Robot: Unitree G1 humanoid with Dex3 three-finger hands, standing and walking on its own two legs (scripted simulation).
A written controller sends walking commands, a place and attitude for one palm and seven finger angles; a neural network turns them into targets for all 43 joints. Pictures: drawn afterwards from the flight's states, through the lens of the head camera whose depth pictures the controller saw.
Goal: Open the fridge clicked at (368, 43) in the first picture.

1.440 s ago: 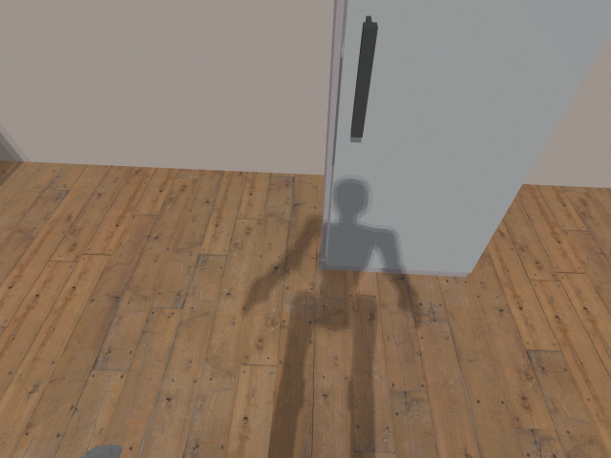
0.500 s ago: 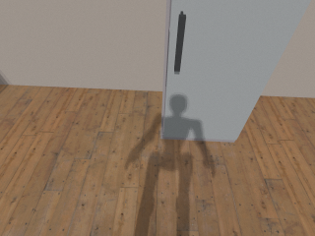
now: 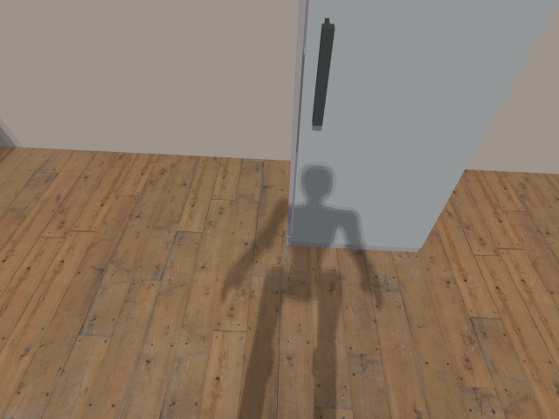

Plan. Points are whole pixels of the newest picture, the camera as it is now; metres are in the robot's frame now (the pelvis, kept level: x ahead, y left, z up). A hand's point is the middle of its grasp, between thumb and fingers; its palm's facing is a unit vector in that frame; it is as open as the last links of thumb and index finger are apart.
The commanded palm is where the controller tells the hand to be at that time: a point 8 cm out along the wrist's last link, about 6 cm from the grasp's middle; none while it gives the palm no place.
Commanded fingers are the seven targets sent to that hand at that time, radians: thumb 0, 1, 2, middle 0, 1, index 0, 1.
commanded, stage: walk to a spot facing it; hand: left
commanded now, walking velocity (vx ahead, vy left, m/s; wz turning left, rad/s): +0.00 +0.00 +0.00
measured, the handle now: (321, 75) +0.89 -0.05 +0.07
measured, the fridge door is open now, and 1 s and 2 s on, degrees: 0 0 0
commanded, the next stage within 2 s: turn to face it in 2.00 s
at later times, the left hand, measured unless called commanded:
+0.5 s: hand out of the picture +0.06 +0.18 -0.18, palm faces -0.15 -0.95 -0.28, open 7.4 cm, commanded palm none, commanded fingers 0.00 0.90 0.90 -0.20 -0.30 -0.20 -0.30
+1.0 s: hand out of the picture +0.10 +0.19 -0.17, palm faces -0.35 -0.90 -0.26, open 7.4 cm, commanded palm none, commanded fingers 0.00 0.90 0.90 -0.20 -0.30 -0.20 -0.30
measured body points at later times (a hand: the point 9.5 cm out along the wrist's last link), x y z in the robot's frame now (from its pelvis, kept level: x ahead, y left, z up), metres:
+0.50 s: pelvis -0.02 -0.02 -0.03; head +0.01 -0.05 +0.42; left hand +0.07 +0.23 -0.16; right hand +0.03 -0.28 -0.19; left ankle +0.00 +0.13 -0.74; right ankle -0.01 -0.10 -0.75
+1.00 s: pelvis -0.04 +0.01 -0.01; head +0.00 +0.00 +0.44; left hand +0.12 +0.24 -0.15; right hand -0.03 -0.28 -0.13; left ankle +0.00 +0.14 -0.74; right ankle -0.01 -0.10 -0.75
